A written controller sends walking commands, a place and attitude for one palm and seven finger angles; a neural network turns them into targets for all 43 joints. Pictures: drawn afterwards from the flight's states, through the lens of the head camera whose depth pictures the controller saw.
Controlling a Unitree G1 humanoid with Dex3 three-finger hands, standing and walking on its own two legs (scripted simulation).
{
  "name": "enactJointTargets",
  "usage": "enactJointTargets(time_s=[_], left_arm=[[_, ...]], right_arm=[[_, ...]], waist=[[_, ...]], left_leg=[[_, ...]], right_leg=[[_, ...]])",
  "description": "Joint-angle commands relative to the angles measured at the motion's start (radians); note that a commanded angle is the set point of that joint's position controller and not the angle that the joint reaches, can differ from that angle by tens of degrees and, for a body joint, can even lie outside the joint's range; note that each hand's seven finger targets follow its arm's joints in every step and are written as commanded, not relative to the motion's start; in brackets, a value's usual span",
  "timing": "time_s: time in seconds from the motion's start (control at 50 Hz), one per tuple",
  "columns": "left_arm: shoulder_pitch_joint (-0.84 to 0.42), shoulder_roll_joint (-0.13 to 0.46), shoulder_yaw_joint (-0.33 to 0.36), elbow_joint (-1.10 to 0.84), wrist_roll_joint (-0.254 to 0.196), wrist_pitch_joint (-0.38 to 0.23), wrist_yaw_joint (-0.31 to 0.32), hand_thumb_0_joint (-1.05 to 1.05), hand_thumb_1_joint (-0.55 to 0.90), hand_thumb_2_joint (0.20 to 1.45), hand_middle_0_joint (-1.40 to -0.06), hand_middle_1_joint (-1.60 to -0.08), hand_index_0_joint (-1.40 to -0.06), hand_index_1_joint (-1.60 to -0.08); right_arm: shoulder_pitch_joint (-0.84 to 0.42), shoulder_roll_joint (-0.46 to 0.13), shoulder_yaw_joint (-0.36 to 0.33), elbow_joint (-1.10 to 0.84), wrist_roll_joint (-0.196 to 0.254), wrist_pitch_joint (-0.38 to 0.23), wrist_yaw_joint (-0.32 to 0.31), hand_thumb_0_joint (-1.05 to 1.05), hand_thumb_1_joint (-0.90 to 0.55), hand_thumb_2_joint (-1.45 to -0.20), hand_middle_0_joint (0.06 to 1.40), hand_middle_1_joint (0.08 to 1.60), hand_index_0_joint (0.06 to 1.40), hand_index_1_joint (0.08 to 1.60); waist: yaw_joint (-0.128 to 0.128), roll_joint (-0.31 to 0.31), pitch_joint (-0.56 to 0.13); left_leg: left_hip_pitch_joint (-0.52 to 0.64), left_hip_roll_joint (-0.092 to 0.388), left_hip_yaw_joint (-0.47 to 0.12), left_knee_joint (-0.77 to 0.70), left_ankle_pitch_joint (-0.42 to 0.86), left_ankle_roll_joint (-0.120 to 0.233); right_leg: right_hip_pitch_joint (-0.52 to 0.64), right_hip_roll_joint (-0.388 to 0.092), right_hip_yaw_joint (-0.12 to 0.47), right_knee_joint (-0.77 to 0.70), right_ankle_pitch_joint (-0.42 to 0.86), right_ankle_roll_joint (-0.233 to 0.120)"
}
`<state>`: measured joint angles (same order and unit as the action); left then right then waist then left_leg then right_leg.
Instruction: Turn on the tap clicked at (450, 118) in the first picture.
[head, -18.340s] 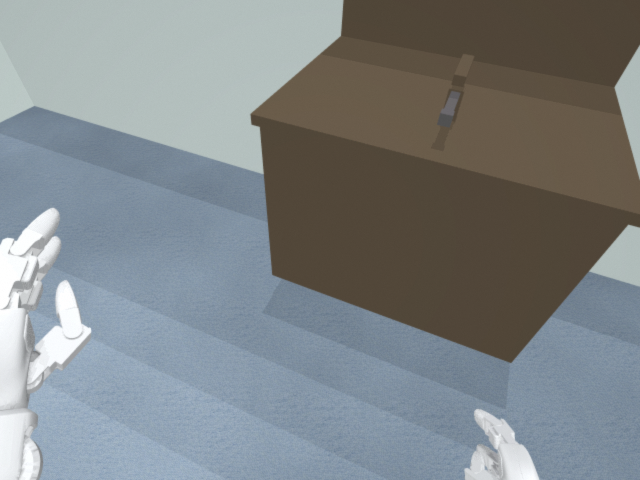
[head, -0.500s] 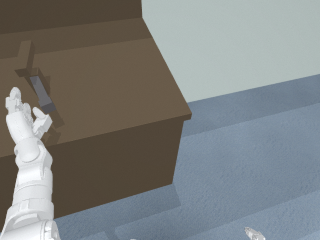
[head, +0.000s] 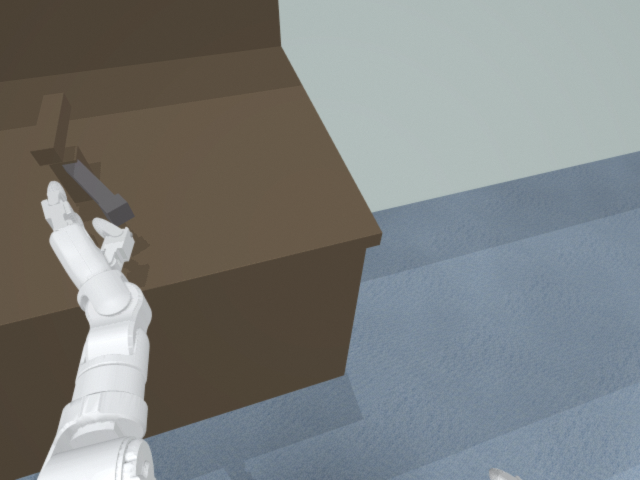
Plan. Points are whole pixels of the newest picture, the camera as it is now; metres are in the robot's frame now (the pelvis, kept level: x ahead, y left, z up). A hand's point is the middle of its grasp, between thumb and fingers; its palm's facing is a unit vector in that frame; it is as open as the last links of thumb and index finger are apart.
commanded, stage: push the lever round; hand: left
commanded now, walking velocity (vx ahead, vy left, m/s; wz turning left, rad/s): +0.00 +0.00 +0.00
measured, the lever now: (116, 210) +0.43 +0.29 +0.09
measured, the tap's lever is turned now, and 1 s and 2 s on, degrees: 29 57 77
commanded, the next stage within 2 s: lift the hand up off the lever in 1.50 s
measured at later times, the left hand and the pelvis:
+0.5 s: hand (160, 217) +0.43 +0.23 +0.09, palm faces +0.76 -0.64 -0.08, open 7.6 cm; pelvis -0.01 -0.01 -0.01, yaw +1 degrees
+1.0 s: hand (180, 199) +0.46 +0.21 +0.08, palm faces +0.81 -0.57 -0.09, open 7.6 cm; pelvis -0.01 -0.02 -0.01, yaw +0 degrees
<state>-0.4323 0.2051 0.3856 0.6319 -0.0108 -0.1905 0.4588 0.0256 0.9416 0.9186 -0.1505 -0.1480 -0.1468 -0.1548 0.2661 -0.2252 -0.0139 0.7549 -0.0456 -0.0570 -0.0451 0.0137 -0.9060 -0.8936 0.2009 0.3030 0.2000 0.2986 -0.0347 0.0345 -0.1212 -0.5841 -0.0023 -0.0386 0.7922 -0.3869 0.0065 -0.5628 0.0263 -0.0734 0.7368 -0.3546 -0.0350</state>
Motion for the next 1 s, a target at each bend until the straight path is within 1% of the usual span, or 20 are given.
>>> enactJointTargets(time_s=[0.0,0.1,0.14,0.18,0.2,0.28,0.32,0.34,0.4,0.48,0.58,0.6,0.66,0.7,0.74,0.82,0.84,0.88,0.92,0.98], left_arm=[[-0.385,0.161,-0.033,-0.235,0.041,-0.059,0.048,0.000,0.900,0.900,-0.150,-0.150,-0.150,-0.150],[-0.485,0.149,-0.044,-0.196,0.066,-0.050,0.094,0.000,0.900,0.900,-0.150,-0.150,-0.150,-0.150],[-0.519,0.147,-0.043,-0.185,0.078,-0.053,0.116,0.000,0.900,0.900,-0.150,-0.150,-0.150,-0.150],[-0.511,0.144,-0.040,-0.146,0.088,-0.055,0.134,0.000,0.900,0.900,-0.150,-0.150,-0.150,-0.150],[-0.538,0.119,-0.058,-0.133,0.090,-0.054,0.142,0.000,0.900,0.900,-0.150,-0.150,-0.150,-0.150],[-0.616,0.134,-0.045,-0.073,0.104,-0.066,0.173,0.000,0.900,0.900,-0.150,-0.150,-0.150,-0.150],[-0.628,0.136,-0.038,-0.055,0.110,-0.070,0.190,0.000,0.900,0.900,-0.150,-0.150,-0.150,-0.150],[-0.651,0.167,-0.011,-0.054,0.117,-0.073,0.201,0.000,0.900,0.900,-0.150,-0.150,-0.150,-0.150],[-0.676,0.131,-0.027,-0.010,0.125,-0.076,0.228,0.000,0.900,0.900,-0.150,-0.150,-0.150,-0.150],[-0.672,0.165,0.020,0.009,0.131,-0.081,0.259,0.000,0.900,0.900,-0.150,-0.150,-0.150,-0.150],[-0.675,0.168,0.028,0.036,0.146,-0.075,0.280,0.000,0.900,0.900,-0.150,-0.150,-0.150,-0.150],[-0.697,0.157,0.017,0.053,0.150,-0.074,0.284,0.000,0.900,0.900,-0.150,-0.150,-0.150,-0.150],[-0.739,0.155,0.015,0.080,0.162,-0.076,0.301,0.000,0.900,0.900,-0.150,-0.150,-0.150,-0.150],[-0.783,0.162,0.023,0.096,0.165,-0.080,0.313,0.000,0.900,0.900,-0.150,-0.150,-0.150,-0.150],[-0.771,0.194,0.059,0.111,0.166,-0.082,0.325,0.000,0.900,0.900,-0.150,-0.150,-0.150,-0.150],[-0.812,0.175,0.048,0.165,0.172,-0.074,0.341,0.000,0.900,0.900,-0.150,-0.150,-0.150,-0.150],[-0.832,0.207,0.072,0.160,0.181,-0.077,0.347,0.000,0.900,0.900,-0.150,-0.150,-0.150,-0.150],[-0.849,0.174,0.050,0.180,0.184,-0.072,0.357,0.000,0.900,0.900,-0.150,-0.150,-0.150,-0.150],[-0.838,0.203,0.079,0.196,0.186,-0.065,0.369,0.000,0.900,0.900,-0.150,-0.150,-0.150,-0.150],[-0.861,0.202,0.084,0.235,0.194,-0.051,0.384,0.000,0.900,0.900,-0.150,-0.150,-0.150,-0.150]], right_arm=[[-0.013,-0.136,-0.046,-0.101,-0.001,-0.030,-0.012,0.000,-0.900,-0.900,0.200,0.300,0.200,0.300],[-0.030,-0.132,-0.043,-0.092,-0.007,-0.020,-0.015,0.000,-0.900,-0.900,0.200,0.300,0.200,0.300],[-0.026,-0.132,-0.043,-0.085,-0.014,-0.020,-0.016,0.000,-0.900,-0.900,0.200,0.300,0.200,0.300],[-0.024,-0.131,-0.045,-0.084,-0.016,-0.018,-0.014,0.000,-0.900,-0.900,0.200,0.300,0.200,0.300],[-0.026,-0.129,-0.044,-0.082,-0.020,-0.019,-0.013,0.000,-0.900,-0.900,0.200,0.300,0.200,0.300],[-0.015,-0.129,-0.046,-0.068,-0.027,-0.017,-0.010,0.000,-0.900,-0.900,0.200,0.300,0.200,0.300],[-0.007,-0.128,-0.048,-0.067,-0.032,-0.013,-0.007,0.000,-0.900,-0.900,0.200,0.300,0.200,0.300],[0.001,-0.131,-0.050,-0.062,-0.035,-0.011,-0.007,0.000,-0.900,-0.900,0.200,0.300,0.200,0.300],[0.010,-0.125,-0.049,-0.059,-0.042,-0.005,0.002,0.000,-0.900,-0.900,0.200,0.300,0.200,0.300],[0.029,-0.129,-0.055,-0.066,-0.048,0.005,0.012,0.000,-0.900,-0.900,0.200,0.300,0.200,0.300],[0.040,-0.127,-0.059,-0.067,-0.050,0.020,0.021,0.000,-0.900,-0.900,0.200,0.300,0.200,0.300],[0.037,-0.127,-0.060,-0.063,-0.051,0.021,0.021,0.000,-0.900,-0.900,0.200,0.300,0.200,0.300],[0.044,-0.127,-0.061,-0.053,-0.054,0.023,0.025,0.000,-0.900,-0.900,0.200,0.300,0.200,0.300],[0.050,-0.127,-0.062,-0.046,-0.060,0.020,0.027,0.000,-0.900,-0.900,0.200,0.300,0.200,0.300],[0.058,-0.130,-0.064,-0.042,-0.063,0.024,0.029,0.000,-0.900,-0.900,0.200,0.300,0.200,0.300],[0.071,-0.127,-0.063,-0.042,-0.069,0.031,0.036,0.000,-0.900,-0.900,0.200,0.300,0.200,0.300],[0.080,-0.130,-0.065,-0.035,-0.071,0.035,0.036,0.000,-0.900,-0.900,0.200,0.300,0.200,0.300],[0.086,-0.127,-0.063,-0.036,-0.074,0.037,0.042,0.000,-0.900,-0.900,0.200,0.300,0.200,0.300],[0.091,-0.129,-0.064,-0.039,-0.076,0.039,0.047,0.000,-0.900,-0.900,0.200,0.300,0.200,0.300],[0.098,-0.131,-0.063,-0.035,-0.078,0.046,0.053,0.000,-0.900,-0.900,0.200,0.300,0.200,0.300]], waist=[[-0.013,0.012,-0.277],[-0.032,0.019,-0.241],[-0.033,0.035,-0.256],[-0.031,0.009,-0.272],[-0.043,0.008,-0.270],[-0.051,-0.007,-0.283],[-0.052,0.000,-0.312],[-0.046,0.027,-0.334],[-0.061,0.009,-0.325],[-0.050,-0.017,-0.360],[-0.052,-0.023,-0.337],[-0.066,-0.021,-0.317],[-0.076,-0.010,-0.300],[-0.082,-0.004,-0.307],[-0.071,-0.005,-0.330],[-0.088,-0.027,-0.339],[-0.084,0.001,-0.352],[-0.095,0.004,-0.349],[-0.087,0.001,-0.369],[-0.097,-0.010,-0.355]], left_leg=[[0.131,0.003,-0.013,-0.093,0.327,-0.002],[0.099,-0.002,-0.014,-0.100,0.225,0.004],[0.108,-0.005,-0.018,-0.099,0.218,0.003],[0.099,-0.004,-0.019,-0.094,0.216,0.005],[0.096,-0.006,-0.015,-0.088,0.213,0.008],[0.075,-0.009,-0.020,-0.082,0.170,0.011],[0.072,-0.011,-0.012,-0.071,0.198,0.013],[0.083,-0.011,-0.015,-0.070,0.207,0.009],[0.072,-0.010,-0.011,-0.062,0.213,0.012],[0.054,-0.013,-0.002,-0.056,0.236,0.016],[0.024,-0.013,0.011,-0.054,0.230,0.023],[0.021,-0.012,0.014,-0.053,0.209,0.025],[0.019,-0.011,0.006,-0.060,0.177,0.025],[0.010,-0.014,0.012,-0.052,0.168,0.030],[0.007,-0.015,0.008,-0.049,0.174,0.028],[-0.018,-0.017,0.020,-0.038,0.184,0.032],[0.000,-0.014,0.012,-0.040,0.197,0.028],[0.010,-0.012,0.013,-0.038,0.216,0.028],[-0.012,-0.013,0.018,-0.030,0.219,0.029],[-0.025,-0.012,0.015,-0.030,0.206,0.030]], right_leg=[[0.168,-0.002,0.036,-0.068,0.297,0.005],[0.133,-0.009,0.042,-0.080,0.219,0.006],[0.125,-0.008,0.043,-0.080,0.208,0.004],[0.126,-0.009,0.041,-0.073,0.208,0.004],[0.116,-0.010,0.041,-0.073,0.209,0.007],[0.100,-0.014,0.045,-0.074,0.175,0.009],[0.115,-0.016,0.048,-0.068,0.208,0.010],[0.113,-0.015,0.049,-0.061,0.209,0.008],[0.099,-0.015,0.044,-0.059,0.216,0.010],[0.136,-0.015,0.047,-0.054,0.249,0.012],[0.152,-0.017,0.054,-0.062,0.262,0.016],[0.134,-0.019,0.055,-0.070,0.242,0.018],[0.108,-0.017,0.051,-0.074,0.197,0.016],[0.104,-0.019,0.058,-0.078,0.193,0.018],[0.113,-0.018,0.056,-0.071,0.195,0.016],[0.119,-0.023,0.061,-0.073,0.223,0.024],[0.112,-0.021,0.055,-0.064,0.225,0.019],[0.094,-0.017,0.047,-0.060,0.236,0.020],[0.113,-0.020,0.054,-0.057,0.250,0.022],[0.096,-0.019,0.049,-0.059,0.233,0.024]])
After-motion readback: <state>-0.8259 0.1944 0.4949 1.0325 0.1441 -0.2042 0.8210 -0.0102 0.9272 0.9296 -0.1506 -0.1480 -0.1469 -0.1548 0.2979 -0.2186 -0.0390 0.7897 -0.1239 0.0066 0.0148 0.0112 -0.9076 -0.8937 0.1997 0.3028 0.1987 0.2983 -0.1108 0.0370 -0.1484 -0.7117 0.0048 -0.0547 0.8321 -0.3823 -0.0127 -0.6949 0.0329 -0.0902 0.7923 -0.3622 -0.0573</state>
